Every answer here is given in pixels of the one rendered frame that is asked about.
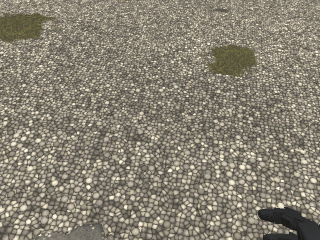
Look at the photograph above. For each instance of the right robot hand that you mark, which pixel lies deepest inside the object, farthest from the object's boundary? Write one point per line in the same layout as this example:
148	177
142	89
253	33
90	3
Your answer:
292	219

